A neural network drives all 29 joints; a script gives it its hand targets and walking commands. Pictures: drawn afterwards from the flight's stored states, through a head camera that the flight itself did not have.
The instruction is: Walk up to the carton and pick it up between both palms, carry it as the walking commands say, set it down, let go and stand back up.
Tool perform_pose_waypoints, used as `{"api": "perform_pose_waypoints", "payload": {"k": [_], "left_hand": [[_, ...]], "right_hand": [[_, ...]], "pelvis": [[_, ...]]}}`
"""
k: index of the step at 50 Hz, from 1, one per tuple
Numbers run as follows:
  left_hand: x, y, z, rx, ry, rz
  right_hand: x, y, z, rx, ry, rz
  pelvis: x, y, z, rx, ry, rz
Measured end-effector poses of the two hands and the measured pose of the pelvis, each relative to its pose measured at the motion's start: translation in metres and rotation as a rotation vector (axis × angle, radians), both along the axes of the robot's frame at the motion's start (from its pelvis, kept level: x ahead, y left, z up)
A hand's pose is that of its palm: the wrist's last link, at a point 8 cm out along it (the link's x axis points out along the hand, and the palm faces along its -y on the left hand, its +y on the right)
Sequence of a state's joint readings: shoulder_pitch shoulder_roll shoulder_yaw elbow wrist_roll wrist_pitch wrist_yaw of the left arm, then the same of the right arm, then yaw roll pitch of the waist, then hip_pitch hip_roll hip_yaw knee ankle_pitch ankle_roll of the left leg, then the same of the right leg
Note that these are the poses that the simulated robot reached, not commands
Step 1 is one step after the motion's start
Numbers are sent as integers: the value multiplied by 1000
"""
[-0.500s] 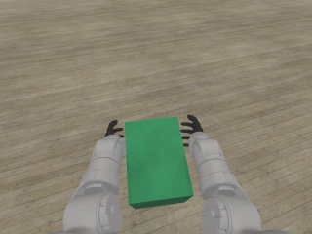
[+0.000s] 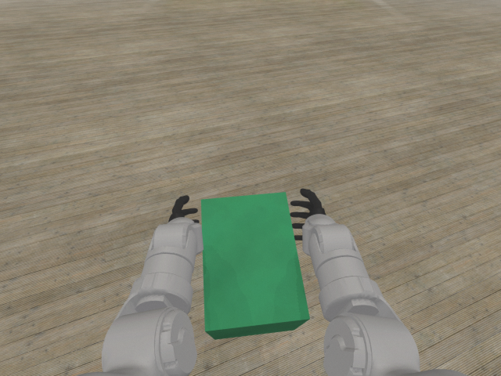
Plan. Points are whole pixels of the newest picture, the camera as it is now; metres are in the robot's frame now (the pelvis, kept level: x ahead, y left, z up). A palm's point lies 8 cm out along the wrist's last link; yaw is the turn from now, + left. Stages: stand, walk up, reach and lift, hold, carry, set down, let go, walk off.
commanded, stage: reach and lift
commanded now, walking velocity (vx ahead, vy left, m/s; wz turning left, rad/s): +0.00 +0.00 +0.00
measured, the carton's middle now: (249, 267) +0.33 +0.01 -0.03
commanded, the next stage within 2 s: hold in 0.88 s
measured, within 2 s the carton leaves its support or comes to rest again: neither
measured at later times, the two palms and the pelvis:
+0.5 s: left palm (183, 236) +0.33 +0.13 +0.06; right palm (323, 234) +0.32 -0.11 +0.07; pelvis +0.01 +0.00 +0.00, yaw +0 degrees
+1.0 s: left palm (182, 241) +0.32 +0.13 +0.06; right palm (324, 238) +0.31 -0.11 +0.07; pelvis +0.00 +0.00 +0.00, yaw +0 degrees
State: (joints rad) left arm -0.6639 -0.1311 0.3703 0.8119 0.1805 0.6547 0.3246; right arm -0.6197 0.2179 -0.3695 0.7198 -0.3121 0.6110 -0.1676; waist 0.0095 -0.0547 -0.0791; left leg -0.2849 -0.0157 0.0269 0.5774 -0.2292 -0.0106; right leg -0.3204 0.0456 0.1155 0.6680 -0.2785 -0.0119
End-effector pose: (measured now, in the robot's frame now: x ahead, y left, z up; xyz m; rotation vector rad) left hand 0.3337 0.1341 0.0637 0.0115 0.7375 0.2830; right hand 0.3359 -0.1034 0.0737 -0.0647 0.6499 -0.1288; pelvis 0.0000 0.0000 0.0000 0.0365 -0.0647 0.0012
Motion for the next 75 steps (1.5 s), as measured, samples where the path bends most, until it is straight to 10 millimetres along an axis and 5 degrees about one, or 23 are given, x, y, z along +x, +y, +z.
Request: {"api": "perform_pose_waypoints", "payload": {"k": [33,75], "left_hand": [[-11,-9,-6,-6,21,-44],[-22,-6,-4,-1,1,-48]], "right_hand": [[-17,-14,-13,57,30,-10],[-22,-12,-2,39,8,15]], "pelvis": [[4,0,2,-1,-13,-1],[4,0,2,0,-22,-1]]}}
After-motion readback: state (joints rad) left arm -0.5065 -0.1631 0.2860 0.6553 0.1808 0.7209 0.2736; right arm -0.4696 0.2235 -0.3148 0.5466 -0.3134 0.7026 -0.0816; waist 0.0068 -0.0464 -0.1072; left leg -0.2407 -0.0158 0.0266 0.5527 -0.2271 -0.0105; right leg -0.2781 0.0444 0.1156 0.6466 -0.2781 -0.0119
